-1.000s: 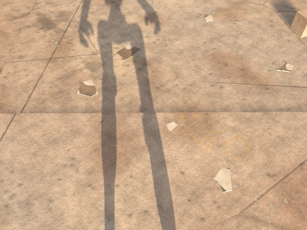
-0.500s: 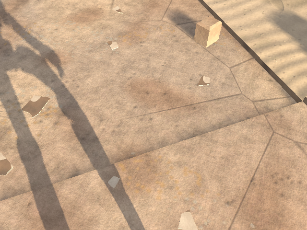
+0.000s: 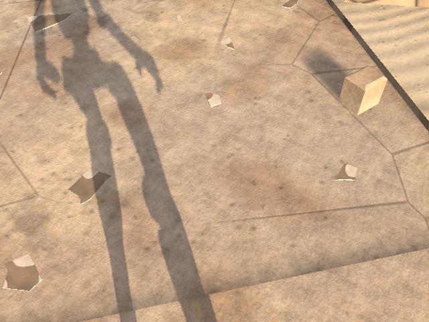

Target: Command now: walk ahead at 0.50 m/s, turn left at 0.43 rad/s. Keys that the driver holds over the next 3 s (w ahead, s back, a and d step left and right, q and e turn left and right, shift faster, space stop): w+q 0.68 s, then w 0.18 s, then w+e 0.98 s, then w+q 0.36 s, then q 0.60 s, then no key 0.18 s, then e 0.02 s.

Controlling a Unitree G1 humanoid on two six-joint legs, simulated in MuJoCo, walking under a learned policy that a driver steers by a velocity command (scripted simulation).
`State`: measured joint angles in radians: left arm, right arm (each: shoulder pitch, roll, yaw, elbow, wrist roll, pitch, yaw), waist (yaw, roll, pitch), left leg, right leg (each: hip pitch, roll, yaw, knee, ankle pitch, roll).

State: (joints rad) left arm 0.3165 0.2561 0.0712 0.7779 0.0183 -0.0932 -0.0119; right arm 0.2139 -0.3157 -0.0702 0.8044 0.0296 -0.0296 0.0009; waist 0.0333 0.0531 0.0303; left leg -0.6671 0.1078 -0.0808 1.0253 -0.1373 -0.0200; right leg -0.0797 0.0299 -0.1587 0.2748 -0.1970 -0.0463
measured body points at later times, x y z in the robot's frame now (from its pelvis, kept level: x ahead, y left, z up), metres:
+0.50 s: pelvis +0.27 +0.08 +0.00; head +0.30 +0.11 +0.45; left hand +0.37 +0.39 -0.09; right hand +0.42 -0.17 -0.11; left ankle +0.26 +0.15 -0.75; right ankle +0.40 -0.08 -0.67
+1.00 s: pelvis +0.54 +0.13 +0.00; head +0.57 +0.13 +0.45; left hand +0.45 +0.39 -0.12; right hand +0.83 -0.01 -0.09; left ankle +0.52 +0.27 -0.70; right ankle +0.59 +0.02 -0.75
